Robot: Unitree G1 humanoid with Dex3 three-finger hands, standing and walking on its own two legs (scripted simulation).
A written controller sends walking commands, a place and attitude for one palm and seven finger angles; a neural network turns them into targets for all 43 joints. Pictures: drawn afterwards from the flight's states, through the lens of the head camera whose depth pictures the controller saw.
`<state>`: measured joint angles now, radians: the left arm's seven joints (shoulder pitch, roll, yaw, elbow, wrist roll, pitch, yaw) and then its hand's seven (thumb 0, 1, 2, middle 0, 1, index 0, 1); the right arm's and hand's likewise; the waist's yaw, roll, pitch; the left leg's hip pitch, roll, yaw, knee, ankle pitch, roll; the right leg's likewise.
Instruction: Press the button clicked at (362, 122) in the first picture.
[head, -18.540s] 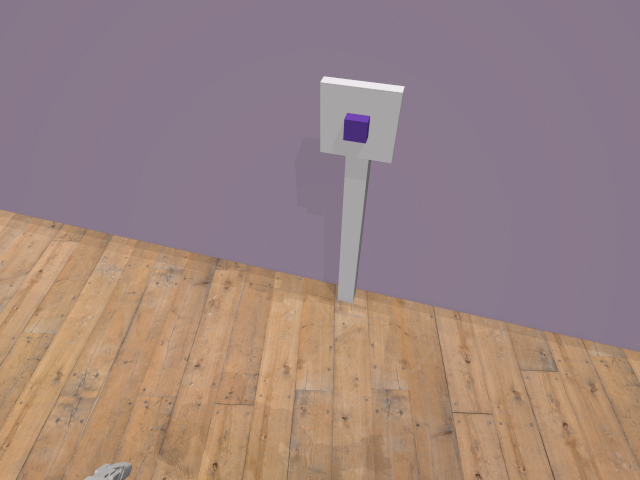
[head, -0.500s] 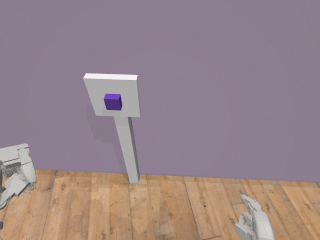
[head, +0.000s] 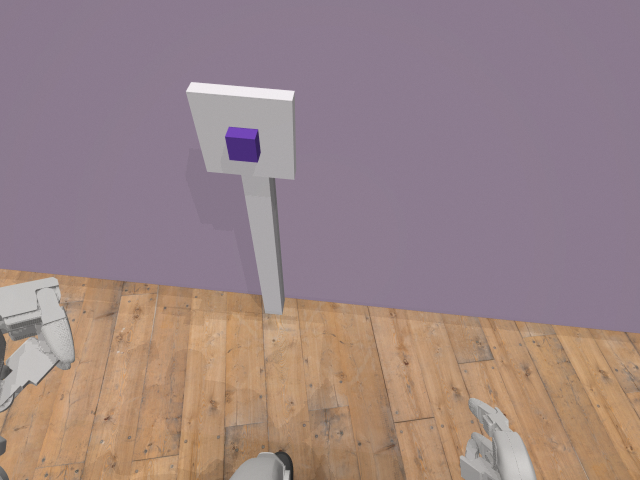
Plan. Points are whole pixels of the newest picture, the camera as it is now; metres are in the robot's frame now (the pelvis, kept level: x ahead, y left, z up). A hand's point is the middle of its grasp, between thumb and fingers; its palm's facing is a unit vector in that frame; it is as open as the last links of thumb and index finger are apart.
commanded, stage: step back with the hand held close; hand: left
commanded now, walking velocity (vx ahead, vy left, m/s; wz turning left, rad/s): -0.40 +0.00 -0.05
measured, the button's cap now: (244, 143) +0.65 +0.20 +0.01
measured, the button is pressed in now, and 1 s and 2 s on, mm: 0 0 0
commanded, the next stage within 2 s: stop stepping back and stand still in 0.10 s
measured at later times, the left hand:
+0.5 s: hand out of the picture +0.07 +0.26 +0.18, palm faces +0.43 -0.82 -0.37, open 3.1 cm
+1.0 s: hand out of the picture +0.07 +0.23 +0.17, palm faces +0.38 -0.80 -0.46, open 3.1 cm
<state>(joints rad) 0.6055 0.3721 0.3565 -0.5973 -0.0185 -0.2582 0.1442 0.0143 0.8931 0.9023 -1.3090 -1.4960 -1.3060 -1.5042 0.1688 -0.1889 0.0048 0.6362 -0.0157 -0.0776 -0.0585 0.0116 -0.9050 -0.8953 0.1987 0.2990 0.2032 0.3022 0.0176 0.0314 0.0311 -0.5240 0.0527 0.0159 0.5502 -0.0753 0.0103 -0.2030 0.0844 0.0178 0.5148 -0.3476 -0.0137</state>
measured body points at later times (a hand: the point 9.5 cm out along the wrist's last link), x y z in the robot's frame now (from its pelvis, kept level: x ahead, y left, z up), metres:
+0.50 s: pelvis -0.10 +0.01 +0.01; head -0.13 +0.03 +0.46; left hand +0.05 +0.30 +0.20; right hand +0.03 -0.24 -0.07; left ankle -0.11 +0.12 -0.69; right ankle -0.09 -0.10 -0.73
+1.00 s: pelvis -0.12 +0.00 +0.01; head -0.13 -0.01 +0.46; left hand +0.05 +0.27 +0.19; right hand +0.01 -0.25 -0.09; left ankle -0.13 +0.12 -0.69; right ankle -0.11 -0.07 -0.73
